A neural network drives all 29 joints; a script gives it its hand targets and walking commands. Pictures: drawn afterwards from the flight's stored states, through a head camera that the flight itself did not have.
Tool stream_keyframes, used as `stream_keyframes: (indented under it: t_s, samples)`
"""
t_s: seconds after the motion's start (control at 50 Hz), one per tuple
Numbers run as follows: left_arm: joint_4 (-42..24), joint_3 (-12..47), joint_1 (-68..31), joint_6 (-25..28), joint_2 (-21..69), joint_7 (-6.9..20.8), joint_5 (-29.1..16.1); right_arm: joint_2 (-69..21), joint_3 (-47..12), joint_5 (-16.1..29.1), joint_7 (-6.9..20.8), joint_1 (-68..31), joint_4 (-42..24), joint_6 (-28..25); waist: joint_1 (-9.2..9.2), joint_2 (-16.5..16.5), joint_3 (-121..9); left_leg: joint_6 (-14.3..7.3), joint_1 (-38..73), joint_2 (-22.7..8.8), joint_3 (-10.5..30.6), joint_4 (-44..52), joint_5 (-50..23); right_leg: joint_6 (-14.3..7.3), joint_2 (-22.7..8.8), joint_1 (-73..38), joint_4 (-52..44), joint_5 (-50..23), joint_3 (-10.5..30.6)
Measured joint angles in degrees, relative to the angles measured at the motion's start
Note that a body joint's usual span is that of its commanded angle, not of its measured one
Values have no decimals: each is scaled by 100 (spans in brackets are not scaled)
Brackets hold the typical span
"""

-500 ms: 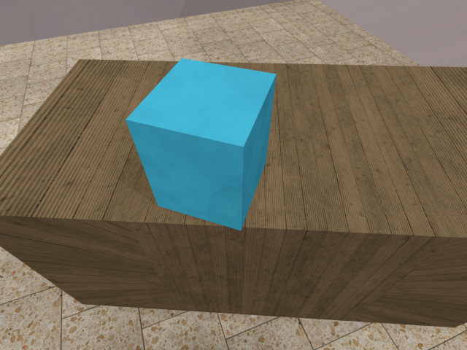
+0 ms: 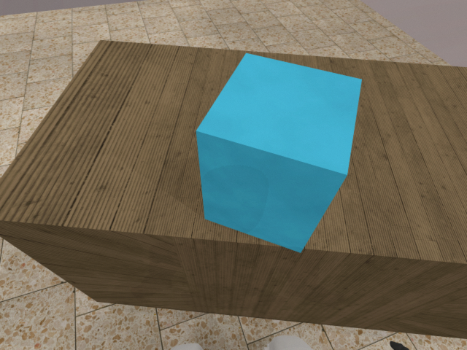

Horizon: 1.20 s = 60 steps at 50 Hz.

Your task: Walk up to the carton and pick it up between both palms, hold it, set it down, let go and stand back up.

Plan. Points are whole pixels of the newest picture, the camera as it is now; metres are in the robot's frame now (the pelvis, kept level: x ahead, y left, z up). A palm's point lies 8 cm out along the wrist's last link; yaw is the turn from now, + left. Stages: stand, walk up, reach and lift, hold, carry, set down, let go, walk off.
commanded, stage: walk up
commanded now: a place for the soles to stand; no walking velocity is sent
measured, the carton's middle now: (274, 157) +0.42 -0.06 +0.07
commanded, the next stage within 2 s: none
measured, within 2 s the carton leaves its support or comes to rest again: neither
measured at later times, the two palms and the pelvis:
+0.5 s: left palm (78, 345) +0.15 +0.29 -0.13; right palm out of the picture +0.09 -0.33 -0.11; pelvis +0.02 -0.01 -0.01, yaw -5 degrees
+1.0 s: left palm (95, 348) +0.14 +0.25 -0.10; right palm out of the picture +0.06 -0.34 -0.13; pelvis +0.01 -0.04 +0.00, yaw -6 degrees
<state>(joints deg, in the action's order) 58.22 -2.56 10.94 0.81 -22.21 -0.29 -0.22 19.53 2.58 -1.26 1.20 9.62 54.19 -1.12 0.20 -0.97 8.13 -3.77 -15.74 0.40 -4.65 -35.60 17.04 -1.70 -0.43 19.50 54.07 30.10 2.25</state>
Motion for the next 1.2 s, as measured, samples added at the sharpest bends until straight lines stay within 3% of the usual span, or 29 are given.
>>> stream_keyframes:
  t_s: [0.1,0.16,0.18,0.24,0.28,0.34,0.48,0.52,0.54,0.58,0.64,0.66,0.7,0.88,1.02,1.2]
  samples:
    - [-43,33,-145,-50,134,-45,-19,-94,-82,70,-103,-114,-142,-68,10,31,166,-58,71,105,-133,-64,140,99,-67,-54,-724,-353,-45]
    - [-106,17,-110,-47,195,-52,9,-53,-79,103,-140,-222,-175,-19,-57,134,204,-54,32,18,-274,-382,398,57,-99,-282,-1311,-720,-245]
    - [-100,8,-116,-39,234,-53,33,-15,-67,123,-148,-263,-170,-5,-63,235,238,-34,23,-63,-275,-524,499,113,-43,-375,-1483,-1032,-279]
    - [-111,23,-153,-28,308,-33,97,60,-40,196,-196,-341,-121,58,-21,495,229,75,-71,-261,-145,-800,613,195,136,-462,-1573,-1062,-390]
    - [-189,30,-193,-59,237,-24,78,38,-30,211,-220,-400,-98,84,-61,370,213,153,-68,-135,-33,-773,605,162,82,-347,-1402,-946,-317]
    - [-217,32,-383,-140,125,-13,17,14,-32,145,-216,-476,-5,-14,-105,95,279,45,50,29,-113,-533,569,170,-35,-205,-1154,-863,-165]
    - [-320,-27,-534,-171,21,1,-41,142,5,46,-254,-365,34,-113,-1,15,187,138,-38,-230,-125,-697,656,-51,150,-44,-372,62,57]
    - [-315,-26,-494,-114,1,19,-33,173,-6,56,-239,-332,67,-83,-10,-28,116,219,-61,-283,-169,-741,691,-100,13,-269,-978,-534,-25]
    - [-302,-36,-472,-79,8,19,-18,192,-9,77,-226,-337,81,-53,-11,-13,98,265,-89,-340,-174,-816,735,-20,5,-359,-1217,-868,-66]
    - [-224,-28,-453,4,84,-12,34,242,2,116,-201,-388,112,25,56,149,136,344,-134,-502,-46,-989,785,149,150,-442,-1269,-804,-169]
    - [-165,43,-332,105,176,-53,72,270,6,119,-185,-407,113,103,41,182,78,330,-194,-343,298,-1144,1309,140,193,-414,-1203,-646,-120]
    - [-140,71,-296,107,198,-61,67,274,15,108,-173,-423,131,98,30,173,62,336,-129,-301,329,-959,1244,134,188,-396,-1167,-625,-74]
    - [-67,106,-301,54,211,-66,50,230,45,98,-151,-436,209,29,29,75,84,402,22,-205,255,-637,437,166,99,-412,-1095,-592,16]
    - [74,155,-547,134,251,-61,6,102,-59,168,-125,-451,468,146,48,214,9,513,103,-222,365,-286,342,78,114,-534,-1488,-843,-102]
    - [279,207,-746,121,292,-48,12,124,-74,147,-63,-610,629,141,86,304,8,486,341,-142,358,308,-60,126,35,-708,-1920,-1136,-98]
    - [480,236,-870,87,350,25,25,83,-133,122,-20,-633,889,142,32,229,-184,489,680,-138,311,988,-476,139,32,-978,-2495,-1516,-56]
